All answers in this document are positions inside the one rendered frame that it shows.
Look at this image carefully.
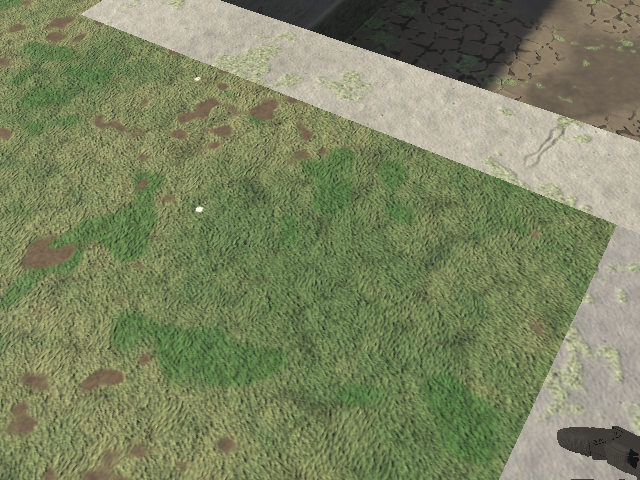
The robot right hand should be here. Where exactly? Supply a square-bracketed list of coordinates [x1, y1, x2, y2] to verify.
[557, 426, 640, 480]

